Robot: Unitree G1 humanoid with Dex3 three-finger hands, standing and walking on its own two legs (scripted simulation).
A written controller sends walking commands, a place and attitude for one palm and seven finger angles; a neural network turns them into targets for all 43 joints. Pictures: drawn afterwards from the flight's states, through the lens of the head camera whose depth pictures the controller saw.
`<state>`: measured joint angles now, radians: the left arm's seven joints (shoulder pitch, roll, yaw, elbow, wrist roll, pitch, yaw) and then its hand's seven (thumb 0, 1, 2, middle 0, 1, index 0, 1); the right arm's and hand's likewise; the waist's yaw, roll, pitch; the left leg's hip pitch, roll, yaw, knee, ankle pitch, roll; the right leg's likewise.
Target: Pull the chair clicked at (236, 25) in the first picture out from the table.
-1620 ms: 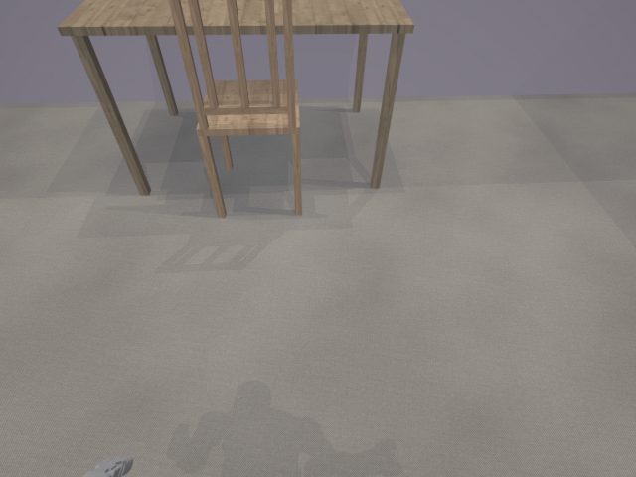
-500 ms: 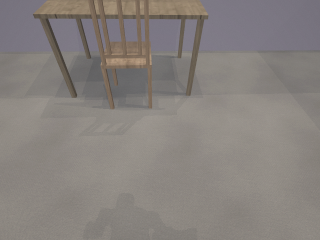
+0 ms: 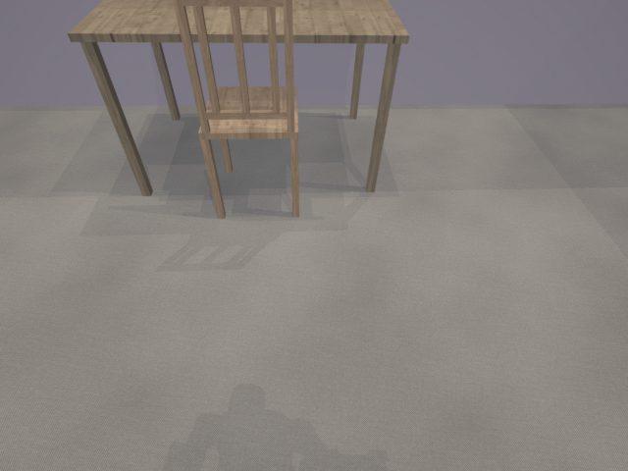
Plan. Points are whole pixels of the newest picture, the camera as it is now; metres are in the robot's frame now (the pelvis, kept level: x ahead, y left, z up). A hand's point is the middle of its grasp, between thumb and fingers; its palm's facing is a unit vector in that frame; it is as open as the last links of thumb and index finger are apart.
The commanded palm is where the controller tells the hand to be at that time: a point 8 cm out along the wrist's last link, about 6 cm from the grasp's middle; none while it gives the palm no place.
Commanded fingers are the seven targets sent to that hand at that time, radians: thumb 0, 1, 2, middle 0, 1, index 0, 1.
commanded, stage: walk to a spot facing it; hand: left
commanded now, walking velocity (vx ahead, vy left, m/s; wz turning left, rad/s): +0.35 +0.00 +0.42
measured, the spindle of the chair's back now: (241, 63) +1.32 +0.32 -0.06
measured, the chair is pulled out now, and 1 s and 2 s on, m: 0.00 0.00 0.00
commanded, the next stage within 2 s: turn to face it in 1.14 s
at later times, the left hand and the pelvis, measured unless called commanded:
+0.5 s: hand out of the picture +0.12 +0.25 -0.18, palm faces +0.15 -0.98 -0.15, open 7.4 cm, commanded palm none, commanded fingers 0.00 0.90 0.90 -0.20 -0.30 -0.20 -0.30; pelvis +0.13 +0.07 +0.00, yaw +9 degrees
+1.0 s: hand (192, 335) +0.38 +0.25 -0.17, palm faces +0.29 -0.93 -0.22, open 7.1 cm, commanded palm none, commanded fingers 0.00 0.90 0.90 -0.20 -0.30 -0.20 -0.30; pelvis +0.38 +0.05 -0.01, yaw +15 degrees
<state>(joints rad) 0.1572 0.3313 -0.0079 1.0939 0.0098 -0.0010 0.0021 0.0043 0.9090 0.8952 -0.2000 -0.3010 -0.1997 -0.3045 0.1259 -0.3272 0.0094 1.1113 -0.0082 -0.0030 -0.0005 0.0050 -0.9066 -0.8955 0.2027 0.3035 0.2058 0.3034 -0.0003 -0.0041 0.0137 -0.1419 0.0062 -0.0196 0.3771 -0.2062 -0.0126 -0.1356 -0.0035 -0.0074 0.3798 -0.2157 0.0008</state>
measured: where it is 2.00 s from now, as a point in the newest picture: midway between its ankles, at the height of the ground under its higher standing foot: (269, 360)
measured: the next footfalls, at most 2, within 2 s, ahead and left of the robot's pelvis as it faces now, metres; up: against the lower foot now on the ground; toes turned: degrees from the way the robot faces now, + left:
right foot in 0.76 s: +0.44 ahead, -0.04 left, +0.00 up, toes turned +2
left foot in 1.24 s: +0.58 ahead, +0.26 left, +0.00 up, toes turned +30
